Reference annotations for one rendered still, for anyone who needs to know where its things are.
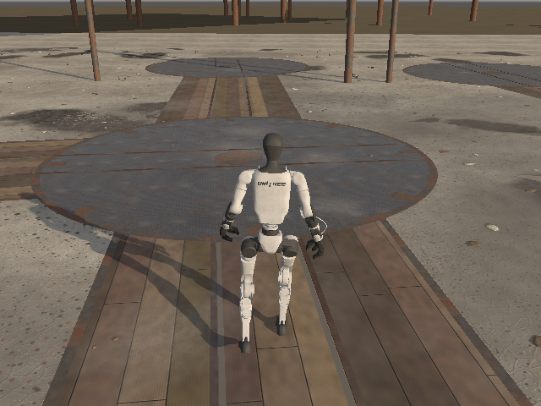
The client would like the right robot forearm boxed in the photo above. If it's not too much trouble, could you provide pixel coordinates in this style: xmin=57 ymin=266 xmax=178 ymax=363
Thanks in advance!
xmin=305 ymin=205 xmax=323 ymax=242

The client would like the left robot forearm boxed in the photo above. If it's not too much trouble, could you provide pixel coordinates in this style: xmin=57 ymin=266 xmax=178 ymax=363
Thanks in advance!
xmin=221 ymin=202 xmax=237 ymax=229

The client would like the robot left hand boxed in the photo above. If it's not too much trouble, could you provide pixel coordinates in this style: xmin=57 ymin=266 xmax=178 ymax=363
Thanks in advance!
xmin=220 ymin=226 xmax=239 ymax=242

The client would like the right robot thigh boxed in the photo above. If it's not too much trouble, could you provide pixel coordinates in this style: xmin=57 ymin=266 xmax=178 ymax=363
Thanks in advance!
xmin=278 ymin=235 xmax=298 ymax=285

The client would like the robot left upper arm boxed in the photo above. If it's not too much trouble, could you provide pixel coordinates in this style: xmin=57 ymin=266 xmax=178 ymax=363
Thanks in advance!
xmin=229 ymin=169 xmax=255 ymax=215

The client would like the robot right hand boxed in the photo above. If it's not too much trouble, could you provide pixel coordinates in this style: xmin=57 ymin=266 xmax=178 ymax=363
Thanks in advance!
xmin=306 ymin=239 xmax=325 ymax=259

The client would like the robot right upper arm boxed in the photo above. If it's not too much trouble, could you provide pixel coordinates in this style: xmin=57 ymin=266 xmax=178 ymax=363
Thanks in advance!
xmin=290 ymin=170 xmax=313 ymax=218

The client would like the robot thigh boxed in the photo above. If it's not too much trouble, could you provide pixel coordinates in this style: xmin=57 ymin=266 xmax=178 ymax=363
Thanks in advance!
xmin=240 ymin=236 xmax=259 ymax=298
xmin=278 ymin=235 xmax=298 ymax=285

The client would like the left robot thigh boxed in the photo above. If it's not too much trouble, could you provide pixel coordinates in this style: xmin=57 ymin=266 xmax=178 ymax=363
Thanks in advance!
xmin=240 ymin=236 xmax=259 ymax=298

